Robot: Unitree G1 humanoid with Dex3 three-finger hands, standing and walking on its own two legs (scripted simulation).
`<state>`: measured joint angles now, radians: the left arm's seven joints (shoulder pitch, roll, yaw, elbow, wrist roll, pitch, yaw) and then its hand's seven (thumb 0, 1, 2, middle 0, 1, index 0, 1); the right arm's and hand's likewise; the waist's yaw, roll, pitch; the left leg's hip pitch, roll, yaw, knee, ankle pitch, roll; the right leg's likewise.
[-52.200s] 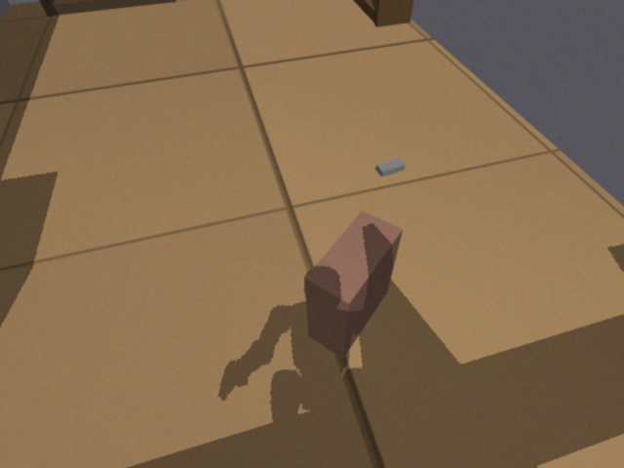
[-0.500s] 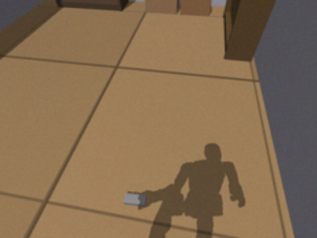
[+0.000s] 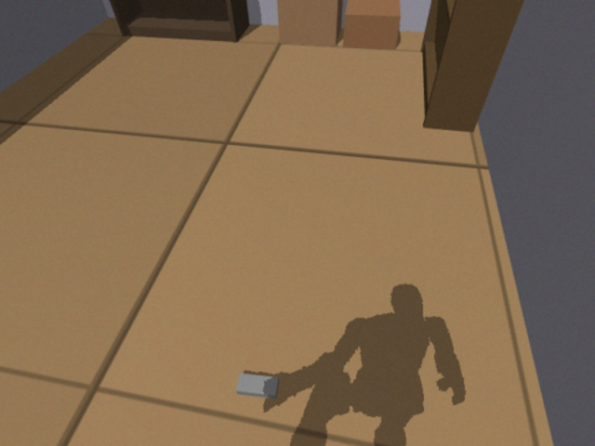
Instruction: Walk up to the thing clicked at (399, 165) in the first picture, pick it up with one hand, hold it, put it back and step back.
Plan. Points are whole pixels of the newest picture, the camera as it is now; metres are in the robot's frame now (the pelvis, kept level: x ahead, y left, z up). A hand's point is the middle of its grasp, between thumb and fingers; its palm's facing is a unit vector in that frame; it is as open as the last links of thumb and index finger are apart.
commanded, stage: stand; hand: left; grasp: from above
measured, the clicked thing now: (257, 385) +0.45 +0.18 -0.76
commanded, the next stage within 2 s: step back in 1.58 s
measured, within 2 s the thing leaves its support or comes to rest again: neither
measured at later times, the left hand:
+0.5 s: hand out of the picture +0.06 +0.23 -0.16, palm faces +0.02 -0.94 -0.34, open 7.4 cm
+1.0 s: hand out of the picture +0.09 +0.24 -0.15, palm faces +0.01 -0.94 -0.34, open 7.4 cm
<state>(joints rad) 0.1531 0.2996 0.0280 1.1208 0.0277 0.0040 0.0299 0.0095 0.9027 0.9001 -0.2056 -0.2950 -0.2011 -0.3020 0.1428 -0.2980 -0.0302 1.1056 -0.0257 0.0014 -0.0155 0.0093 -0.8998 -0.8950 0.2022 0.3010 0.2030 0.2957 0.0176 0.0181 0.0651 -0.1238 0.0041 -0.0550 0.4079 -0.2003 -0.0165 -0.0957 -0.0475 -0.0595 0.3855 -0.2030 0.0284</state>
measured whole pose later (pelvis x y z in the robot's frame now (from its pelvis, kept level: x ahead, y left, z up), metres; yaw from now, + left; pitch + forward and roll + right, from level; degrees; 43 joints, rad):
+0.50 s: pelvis +0.01 -0.01 +0.00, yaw +0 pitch -4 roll +0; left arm 0.13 0.31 0.03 1.15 0.02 0.00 0.02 0.01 0.90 0.90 -0.21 -0.30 -0.20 -0.30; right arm 0.14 -0.32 -0.02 1.14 -0.02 0.00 -0.01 0.01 -0.90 -0.90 0.20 0.30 0.20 0.30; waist 0.01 0.02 0.07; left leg -0.12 0.02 -0.06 0.37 -0.19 -0.03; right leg -0.09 -0.03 -0.06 0.35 -0.19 0.01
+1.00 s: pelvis +0.02 -0.01 +0.00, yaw +0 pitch -3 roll +0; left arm 0.10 0.32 0.03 1.14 0.01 0.00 0.01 0.01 0.90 0.90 -0.21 -0.30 -0.20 -0.30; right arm 0.11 -0.33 -0.01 1.13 -0.02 0.00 -0.01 0.01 -0.90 -0.90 0.20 0.30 0.20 0.30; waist 0.01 0.02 0.06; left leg -0.10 0.02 -0.06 0.34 -0.19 -0.03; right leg -0.08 -0.03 -0.07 0.33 -0.20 0.01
